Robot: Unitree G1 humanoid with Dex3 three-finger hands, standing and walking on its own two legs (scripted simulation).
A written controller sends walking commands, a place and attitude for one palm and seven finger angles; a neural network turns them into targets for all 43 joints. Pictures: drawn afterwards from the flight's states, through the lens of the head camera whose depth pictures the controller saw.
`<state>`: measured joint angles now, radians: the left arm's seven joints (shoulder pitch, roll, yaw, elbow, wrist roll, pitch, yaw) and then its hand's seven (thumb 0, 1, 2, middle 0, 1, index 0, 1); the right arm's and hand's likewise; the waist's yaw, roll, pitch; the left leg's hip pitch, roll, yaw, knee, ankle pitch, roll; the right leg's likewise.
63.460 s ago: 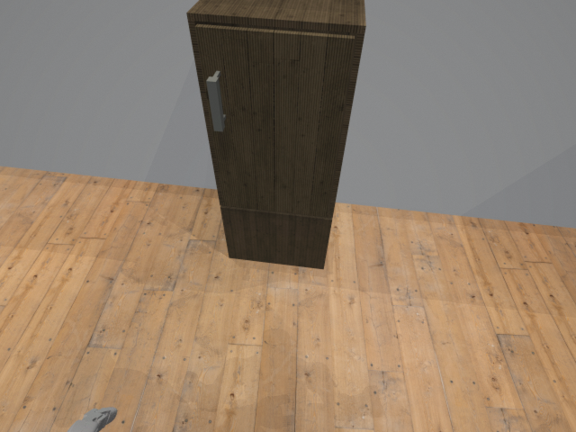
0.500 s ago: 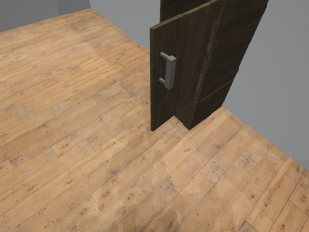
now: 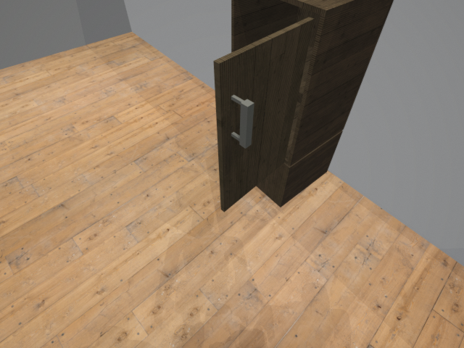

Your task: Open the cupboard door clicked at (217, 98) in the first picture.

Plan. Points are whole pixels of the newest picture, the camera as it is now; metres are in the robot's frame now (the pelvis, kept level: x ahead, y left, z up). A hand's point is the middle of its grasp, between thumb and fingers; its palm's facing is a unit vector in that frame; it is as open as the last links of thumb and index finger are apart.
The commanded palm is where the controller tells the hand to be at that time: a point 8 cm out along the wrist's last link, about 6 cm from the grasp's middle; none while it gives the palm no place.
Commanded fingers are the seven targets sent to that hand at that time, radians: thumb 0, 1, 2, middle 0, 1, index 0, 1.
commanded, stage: let the arm hang, fingers relaxed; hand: left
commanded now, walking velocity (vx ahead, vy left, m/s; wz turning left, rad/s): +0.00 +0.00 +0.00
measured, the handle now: (240, 121) +0.66 +0.01 +0.00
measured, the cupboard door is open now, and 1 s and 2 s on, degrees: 95 95 95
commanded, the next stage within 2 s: look to check the result in 0.08 s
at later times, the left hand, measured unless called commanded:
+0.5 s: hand out of the picture +0.01 +0.17 -0.17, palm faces +0.04 -0.98 -0.20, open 7.4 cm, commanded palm none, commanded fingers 0.00 0.90 0.90 -0.20 -0.30 -0.20 -0.30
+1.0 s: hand out of the picture +0.03 +0.17 -0.17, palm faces +0.04 -0.98 -0.21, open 7.4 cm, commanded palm none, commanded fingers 0.00 0.90 0.90 -0.20 -0.30 -0.20 -0.30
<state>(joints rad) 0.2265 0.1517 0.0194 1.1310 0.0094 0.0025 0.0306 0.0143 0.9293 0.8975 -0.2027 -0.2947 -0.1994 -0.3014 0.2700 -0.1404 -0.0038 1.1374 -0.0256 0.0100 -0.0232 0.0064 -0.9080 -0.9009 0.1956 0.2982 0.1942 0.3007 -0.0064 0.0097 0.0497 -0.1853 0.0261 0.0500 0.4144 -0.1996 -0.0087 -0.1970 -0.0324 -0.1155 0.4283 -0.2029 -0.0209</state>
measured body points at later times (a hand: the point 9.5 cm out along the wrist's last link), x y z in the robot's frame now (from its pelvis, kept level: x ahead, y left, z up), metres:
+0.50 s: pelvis +0.01 -0.01 +0.00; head +0.03 -0.02 +0.45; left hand +0.01 +0.22 -0.16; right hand +0.01 -0.22 -0.17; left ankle +0.02 +0.12 -0.74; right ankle +0.02 -0.10 -0.74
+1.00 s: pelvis +0.02 -0.01 +0.00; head +0.04 -0.02 +0.45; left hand +0.03 +0.22 -0.15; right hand +0.02 -0.23 -0.16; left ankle +0.02 +0.12 -0.74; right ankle +0.02 -0.10 -0.74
